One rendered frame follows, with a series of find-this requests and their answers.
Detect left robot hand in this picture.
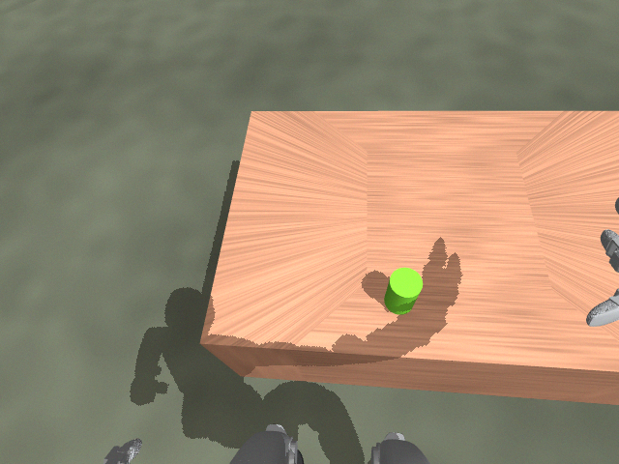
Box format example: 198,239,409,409
103,439,142,464

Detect can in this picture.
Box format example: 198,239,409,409
384,268,423,315

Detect right robot hand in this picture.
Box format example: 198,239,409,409
586,197,619,327

